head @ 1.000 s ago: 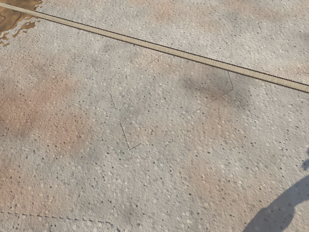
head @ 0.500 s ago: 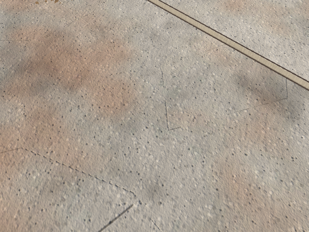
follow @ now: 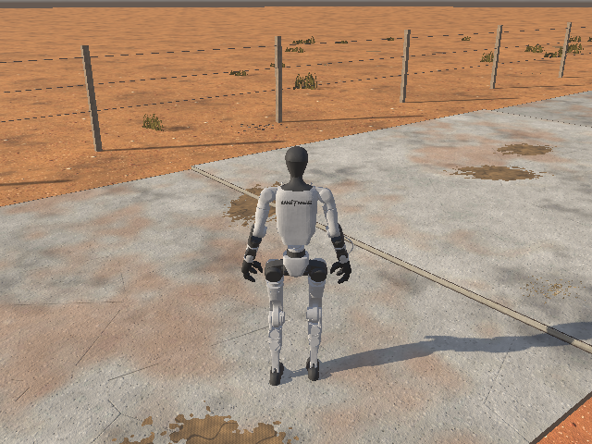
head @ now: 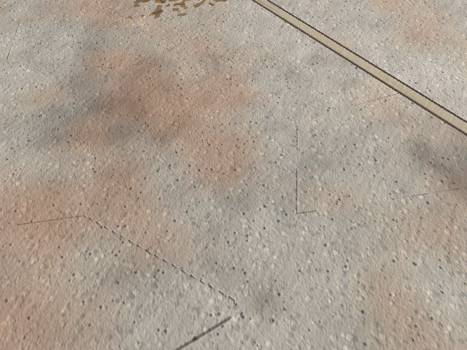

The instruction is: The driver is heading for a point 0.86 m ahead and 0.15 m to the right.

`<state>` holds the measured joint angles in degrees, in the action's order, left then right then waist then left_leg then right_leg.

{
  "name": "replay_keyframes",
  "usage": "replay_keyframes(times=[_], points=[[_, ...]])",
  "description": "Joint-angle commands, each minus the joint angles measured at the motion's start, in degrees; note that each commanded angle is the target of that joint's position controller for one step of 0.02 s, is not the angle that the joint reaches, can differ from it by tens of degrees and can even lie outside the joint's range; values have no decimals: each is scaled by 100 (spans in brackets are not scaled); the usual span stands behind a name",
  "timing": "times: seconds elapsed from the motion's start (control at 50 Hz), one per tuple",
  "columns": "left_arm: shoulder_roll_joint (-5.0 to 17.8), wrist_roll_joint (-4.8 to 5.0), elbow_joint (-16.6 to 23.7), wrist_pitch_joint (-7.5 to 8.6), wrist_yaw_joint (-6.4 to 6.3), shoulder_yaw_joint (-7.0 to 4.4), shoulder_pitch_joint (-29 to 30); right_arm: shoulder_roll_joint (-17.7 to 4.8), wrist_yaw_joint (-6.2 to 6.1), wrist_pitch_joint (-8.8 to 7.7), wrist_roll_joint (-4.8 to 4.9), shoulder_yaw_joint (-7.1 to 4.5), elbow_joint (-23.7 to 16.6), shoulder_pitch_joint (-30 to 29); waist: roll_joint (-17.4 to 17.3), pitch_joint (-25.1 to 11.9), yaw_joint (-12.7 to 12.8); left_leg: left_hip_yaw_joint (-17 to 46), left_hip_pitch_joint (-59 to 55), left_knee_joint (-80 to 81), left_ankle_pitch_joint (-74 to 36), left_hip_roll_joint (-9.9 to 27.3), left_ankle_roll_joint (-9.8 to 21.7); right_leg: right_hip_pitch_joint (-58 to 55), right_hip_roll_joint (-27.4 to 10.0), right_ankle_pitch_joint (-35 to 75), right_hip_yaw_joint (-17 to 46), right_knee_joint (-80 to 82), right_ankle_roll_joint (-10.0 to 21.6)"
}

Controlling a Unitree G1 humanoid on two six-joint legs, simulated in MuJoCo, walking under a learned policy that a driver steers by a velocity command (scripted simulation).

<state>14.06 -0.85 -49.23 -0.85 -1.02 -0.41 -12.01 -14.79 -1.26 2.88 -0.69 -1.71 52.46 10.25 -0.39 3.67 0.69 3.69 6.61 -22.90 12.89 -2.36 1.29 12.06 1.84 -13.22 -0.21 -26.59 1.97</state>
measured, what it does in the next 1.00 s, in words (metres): walks ahead, turning right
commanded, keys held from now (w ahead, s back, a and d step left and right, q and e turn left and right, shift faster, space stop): no key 0.08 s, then e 0.32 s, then w+e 0.26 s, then w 0.04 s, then w+q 0.30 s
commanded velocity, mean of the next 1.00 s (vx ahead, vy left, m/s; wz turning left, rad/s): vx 0.19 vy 0.00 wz -0.22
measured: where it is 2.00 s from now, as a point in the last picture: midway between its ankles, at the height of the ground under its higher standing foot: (292, 264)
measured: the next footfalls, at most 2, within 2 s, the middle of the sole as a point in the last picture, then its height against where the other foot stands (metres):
left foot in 1.04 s outside the picture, level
right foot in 1.56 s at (324, 278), level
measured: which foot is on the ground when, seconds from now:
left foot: down 0.00-0.46, up 0.48-1.00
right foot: down 0.00-1.00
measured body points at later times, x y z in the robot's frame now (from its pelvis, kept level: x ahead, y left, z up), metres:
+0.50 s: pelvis +0.00 -0.03 -0.02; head +0.01 -0.05 +0.43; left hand +0.10 +0.24 -0.14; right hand +0.03 -0.32 -0.16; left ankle -0.03 +0.11 -0.73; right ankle -0.02 -0.10 -0.74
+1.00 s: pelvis +0.19 -0.08 -0.02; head +0.22 -0.09 +0.43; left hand +0.20 +0.19 -0.15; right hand +0.31 -0.36 -0.13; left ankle +0.35 -0.04 -0.72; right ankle -0.02 -0.10 -0.74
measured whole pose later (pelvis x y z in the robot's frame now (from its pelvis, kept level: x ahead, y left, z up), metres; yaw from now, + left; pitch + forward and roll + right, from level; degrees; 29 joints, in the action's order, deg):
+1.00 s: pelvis +0.19 -0.08 -0.02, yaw -15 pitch +2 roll +0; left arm 13.5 -1.8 -57.7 4.1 -1.1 -1.6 -25.9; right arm -14.6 2.4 -1.5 -1.5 -1.0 46.7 2.3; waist -0.5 2.2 2.9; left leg -6.1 31.8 -35.1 8.4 -1.2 5.4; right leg -12.5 5.1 -21.1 4.0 -8.0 5.8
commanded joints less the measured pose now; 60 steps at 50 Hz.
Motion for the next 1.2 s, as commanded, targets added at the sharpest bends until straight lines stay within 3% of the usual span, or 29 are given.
replay_keyframes(times=[0.02, 0.06, 0.16, 0.24, 0.28, 0.32, 0.36, 0.4, 0.44, 0.46, 0.48, 0.5, 0.52, 0.54, 0.56, 0.6, 0.68, 0.76, 0.9, 0.96, 1.0, 1.02, 1.04, 1.06, 1.08, 1.1, 1.14, 1.16, 1.2], points=[[557, 48, 125, 57, -13, -109, -149, -775, -12, -206, -11, -70, -107, -129, -399, -465, 146, 1080, 138, 555, -1390, 1257, 489, -397, -434, 261, 488, 669, 34], [683, -2, -61, 32, -29, -150, -30, -566, -2, -262, -4, 7, 6, -186, -428, -209, 62, 814, 304, 641, -790, 864, 260, -584, -482, 652, 562, 721, 36], [722, 49, -289, 56, 22, -168, 28, -765, -141, -275, 4, -42, 297, 88, -261, -165, -27, 471, -81, 519, -865, 733, 233, -117, -461, 1057, 677, 481, 70], [657, 27, -215, -18, 34, -194, 83, -1056, -217, -184, -2, -214, 318, 254, -519, -54, -101, 693, 66, 524, -629, 1265, 679, 627, -62, 248, 408, -548, 43], [629, -22, -214, -60, 27, -226, -65, -1016, -240, -151, -28, -247, 194, 107, -776, -14, -88, 933, 344, 543, -1067, 1800, 1114, 862, -2, -911, 203, -1590, 106], [617, -25, -180, -121, 20, -276, -43, -908, -244, -175, -61, -227, 76, 45, -578, 79, -117, 1000, 342, 464, -2261, 2243, 1508, 1259, -147, -2006, 81, -2619, 145], [493, -5, -121, -130, 45, -252, -48, -963, -231, -196, -98, -239, 23, -88, -407, 6, -24, 581, 149, 255, -2727, 2052, 1265, 1198, -322, -1752, 43, -2264, 100], [537, 39, -101, -111, 90, -273, -121, -1067, -194, -178, -110, -276, -42, -216, -667, -222, -42, 198, -1, -84, -2897, 1802, 982, 800, -211, -1402, -158, -1638, 70], [559, 52, -134, -110, 164, -309, -386, -1172, -105, -142, -91, -328, -70, -200, -681, -477, 76, -71, 332, -348, -945, 1635, 730, -42, 49, -869, -475, -707, 180], [658, 17, -235, -92, 187, -378, -696, -1080, -63, -136, -105, -320, -90, -166, -270, -512, 219, -279, 959, -949, 667, 1378, 540, -789, 185, -852, -266, -139, 301], [1132, -75, -290, -36, 158, -517, -1069, -673, 7, -143, -159, -217, -251, -224, 1319, -361, 351, -971, 2021, -2733, 2006, 708, 221, -1207, -922, -2094, 1730, 1065, 643], [1640, -79, -232, 18, 216, -587, -1361, -492, 16, -178, -185, -132, -728, -762, 2087, -155, 465, -642, 3474, -3655, 2745, -171, 107, -1161, -2150, -2763, 4433, 2011, 1417], [1390, -76, -220, 25, 221, -544, -1195, -756, 26, -222, -182, -171, -698, -837, 995, 233, 312, -50, 3526, -4050, 2176, 262, 164, -813, -2201, -3199, 4365, 2102, 1602], [1163, -39, -115, 37, 184, -491, -885, -885, 83, -300, -74, -208, -621, -800, 502, 477, 151, -26, 3433, -3971, 1423, 458, 174, -517, -1945, -3150, 3783, 2031, 1484], [1088, -23, -31, 70, 138, -475, -649, -863, 129, -396, -49, -203, -536, -693, 337, 535, 35, -49, 3277, -3748, 895, 578, 113, -491, -1590, -2438, 3218, 2000, 1267], [934, 19, -30, 178, 78, -444, -662, -780, 213, -465, -220, -177, -390, -496, 387, 200, 31, -118, 3038, -3531, 244, 619, -32, -900, -1138, -900, 2474, 1912, 1072], [896, 69, -237, 327, 104, -457, -1262, -652, 260, -432, -185, -149, -481, -600, 320, -84, 114, -269, 3373, -3238, -171, 546, -238, -1493, -1046, 413, 2087, 1725, 1109], [733, 22, -420, 377, 71, -388, -1619, -550, 306, -424, -175, -113, -639, -1008, 475, 127, 323, -508, 3759, -2746, -520, 644, -324, -1641, -1059, 698, 1778, 1950, 1045], [660, -69, -647, 510, 28, -290, -1796, -404, 405, -492, -96, -6, -1033, -1693, 503, 427, 458, -857, 3470, -1744, -714, 436, 97, -1802, -1200, 2530, 937, 1995, 908], [719, -92, -680, 565, -29, -257, -1510, -419, 382, -508, -74, -5, -1049, -1362, 518, 293, 148, -1036, 2529, -1230, -508, 102, 484, -1822, -1272, 4468, 454, 1618, 714], [838, -139, -701, 565, -73, -266, -1425, -612, 295, -530, -53, -109, -745, -336, 593, -335, -311, -1136, 1359, -1105, -187, -298, 680, -1950, -1280, 6443, 201, 253, 538], [919, -138, -691, 539, -74, -279, -1355, -709, 253, -567, -41, -178, -464, 541, 564, -783, -671, -1126, 450, -727, -300, -418, 788, -1798, -1214, 6473, 64, -849, 457], [932, -105, -615, 555, -65, -257, -1243, -919, 186, -593, -120, -271, -248, 1390, 383, -1171, -1062, -402, -886, -475, -84, 102, 1045, -801, -1079, 5254, -62, -2235, 362], [399, 2, -375, 605, 10, -133, -1447, -1515, 131, -575, -224, -433, -201, 1856, -833, -1678, -857, 2357, -2303, -226, 482, 1758, 1828, 1136, -191, 1239, -354, -4585, 74], [728, -88, -311, 651, 59, -227, -1368, -1401, 213, -531, -28, -427, -161, 1520, -765, -1737, -613, 4361, -2399, 650, 340, 2220, 2271, 2304, 371, -1346, 326, -5583, 124], [839, -122, -129, 694, 85, -241, -874, -1242, 240, -528, 72, -415, -253, 915, -362, -879, -385, 3504, -1627, 780, 646, 2032, 2107, 2679, -104, -777, 633, -5476, 213], [787, -107, -14, 739, 130, -227, -487, -744, 245, -558, 9, -303, -342, 504, 244, -134, -131, 2341, -250, 1067, -263, 1573, 1785, 2362, -498, -275, 499, -4779, 170], [725, -164, 37, 651, 142, -214, -508, -638, 213, -589, 10, -262, -299, 493, 232, -37, 39, 1983, 172, 1124, -841, 1333, 1667, 2115, -589, -295, 472, -4500, 65], [541, -223, 102, 466, 177, -173, -580, -686, 190, -679, 46, -266, -251, 639, 71, -128, 163, 1543, 458, 1176, -1478, 1082, 1596, 1905, -659, -326, 345, -4033, -128]])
